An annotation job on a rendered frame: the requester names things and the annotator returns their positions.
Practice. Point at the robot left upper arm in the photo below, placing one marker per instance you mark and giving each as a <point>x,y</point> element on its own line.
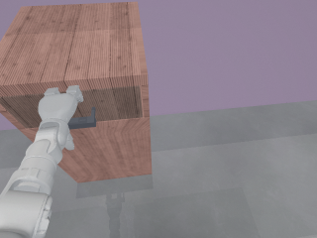
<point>25,214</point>

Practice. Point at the robot left forearm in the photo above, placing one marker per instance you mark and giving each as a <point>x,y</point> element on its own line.
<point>35,174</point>

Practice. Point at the handle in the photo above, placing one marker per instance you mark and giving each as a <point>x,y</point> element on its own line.
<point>83,122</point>

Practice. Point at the drawer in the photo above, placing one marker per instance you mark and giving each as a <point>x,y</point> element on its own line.
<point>113,103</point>

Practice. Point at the cabinet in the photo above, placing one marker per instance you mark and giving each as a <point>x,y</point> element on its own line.
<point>95,46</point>

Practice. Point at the left robot hand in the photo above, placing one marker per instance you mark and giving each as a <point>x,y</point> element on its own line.
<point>62,106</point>

